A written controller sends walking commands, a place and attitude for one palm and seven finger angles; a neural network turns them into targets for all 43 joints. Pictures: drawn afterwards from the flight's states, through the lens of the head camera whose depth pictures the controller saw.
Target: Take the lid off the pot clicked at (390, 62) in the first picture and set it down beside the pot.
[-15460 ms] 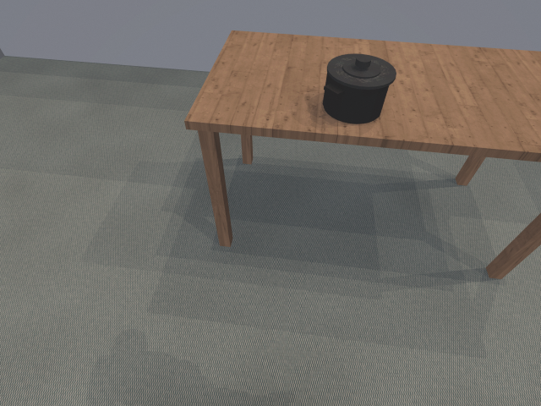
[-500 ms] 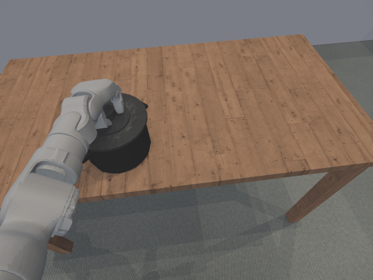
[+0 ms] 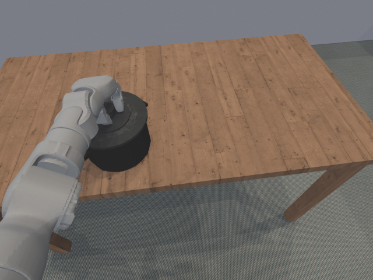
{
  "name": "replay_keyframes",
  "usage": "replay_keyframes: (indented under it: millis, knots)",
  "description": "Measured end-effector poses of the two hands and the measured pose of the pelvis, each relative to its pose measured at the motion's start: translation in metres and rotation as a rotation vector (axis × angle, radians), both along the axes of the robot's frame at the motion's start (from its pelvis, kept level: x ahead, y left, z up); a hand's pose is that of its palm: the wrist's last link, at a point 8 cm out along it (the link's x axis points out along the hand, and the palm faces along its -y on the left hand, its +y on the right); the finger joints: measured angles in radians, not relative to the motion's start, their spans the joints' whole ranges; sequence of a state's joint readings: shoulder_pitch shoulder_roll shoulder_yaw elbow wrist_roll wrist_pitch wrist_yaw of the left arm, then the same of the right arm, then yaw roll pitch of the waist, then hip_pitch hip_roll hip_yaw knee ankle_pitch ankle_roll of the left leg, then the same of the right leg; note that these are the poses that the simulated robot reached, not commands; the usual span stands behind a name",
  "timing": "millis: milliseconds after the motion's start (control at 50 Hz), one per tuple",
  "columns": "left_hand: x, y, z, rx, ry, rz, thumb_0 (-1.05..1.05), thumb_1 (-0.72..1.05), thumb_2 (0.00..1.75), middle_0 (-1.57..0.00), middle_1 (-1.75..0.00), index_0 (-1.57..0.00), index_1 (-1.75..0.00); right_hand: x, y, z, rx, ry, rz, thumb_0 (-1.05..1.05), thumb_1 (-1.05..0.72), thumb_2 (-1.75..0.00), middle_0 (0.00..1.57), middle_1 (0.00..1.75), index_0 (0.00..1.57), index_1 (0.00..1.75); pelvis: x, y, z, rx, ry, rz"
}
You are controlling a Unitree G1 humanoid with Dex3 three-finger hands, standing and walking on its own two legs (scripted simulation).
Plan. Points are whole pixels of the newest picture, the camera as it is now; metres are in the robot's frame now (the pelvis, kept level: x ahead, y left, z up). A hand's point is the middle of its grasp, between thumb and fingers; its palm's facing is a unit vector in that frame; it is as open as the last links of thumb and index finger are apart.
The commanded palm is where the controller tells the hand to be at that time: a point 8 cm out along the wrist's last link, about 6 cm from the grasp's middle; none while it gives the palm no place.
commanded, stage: close the fingers and squeeze the knob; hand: left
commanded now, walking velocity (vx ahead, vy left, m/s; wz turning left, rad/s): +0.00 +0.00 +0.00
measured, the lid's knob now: (106, 110) +0.50 +0.19 +0.06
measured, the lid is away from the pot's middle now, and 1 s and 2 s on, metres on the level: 0.01 0.01 0.01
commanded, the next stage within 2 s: lift the lid straight up in 0.36 s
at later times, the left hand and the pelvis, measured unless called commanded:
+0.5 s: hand (102, 110) +0.47 +0.18 +0.09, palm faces -0.39 -0.08 -0.92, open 6.6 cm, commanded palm +0.47 +0.18 +0.15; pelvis +0.00 +0.00 +0.00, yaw +0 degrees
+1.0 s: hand (100, 100) +0.47 +0.18 +0.12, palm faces -0.32 -0.08 -0.94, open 6.6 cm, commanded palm +0.46 +0.18 +0.19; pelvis +0.01 +0.00 +0.00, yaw +0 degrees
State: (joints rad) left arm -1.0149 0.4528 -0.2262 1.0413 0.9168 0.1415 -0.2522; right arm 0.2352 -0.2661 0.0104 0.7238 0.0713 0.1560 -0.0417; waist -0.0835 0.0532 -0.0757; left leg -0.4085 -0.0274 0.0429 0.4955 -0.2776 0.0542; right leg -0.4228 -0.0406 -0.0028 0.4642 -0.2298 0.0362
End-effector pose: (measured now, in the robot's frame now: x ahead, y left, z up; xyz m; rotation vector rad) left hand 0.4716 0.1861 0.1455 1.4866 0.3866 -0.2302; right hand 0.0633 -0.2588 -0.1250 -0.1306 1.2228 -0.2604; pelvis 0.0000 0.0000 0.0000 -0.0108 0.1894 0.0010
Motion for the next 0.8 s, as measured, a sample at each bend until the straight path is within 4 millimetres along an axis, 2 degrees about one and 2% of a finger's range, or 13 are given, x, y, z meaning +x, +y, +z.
replay_keyframes:
  millis: [440,660,800]
  knots:
    - [0.004,0.0,0.0,0.005,0.009,0.007,0.0,0.33,0.54,-0.75,-0.94,-0.8,-0.97,-0.017,-0.007,0.001,-0.018,0.032,-0.025,0.01,-0.91,-0.9,0.21,0.3,0.2,0.3,-0.001,-0.002,0.0,-0.001,0.006,-0.004]
    - [0.003,-0.001,0.001,0.013,0.003,-0.001,-0.01,0.33,0.54,-0.76,-0.94,-0.81,-0.97,-0.006,-0.004,0.001,-0.009,0.009,-0.019,0.01,-0.91,-0.9,0.21,0.3,0.2,0.3,0.003,-0.001,0.001,-0.002,-0.004,-0.001]
    - [0.0,-0.002,0.013,0.0,-0.041,-0.015,0.0,0.33,0.54,-0.76,-0.94,-0.82,-0.96,0.01,0.001,0.001,0.005,-0.028,0.005,0.01,-0.91,-0.9,0.2,0.3,0.2,0.3,0.006,-0.001,0.003,-0.001,-0.018,0.005]
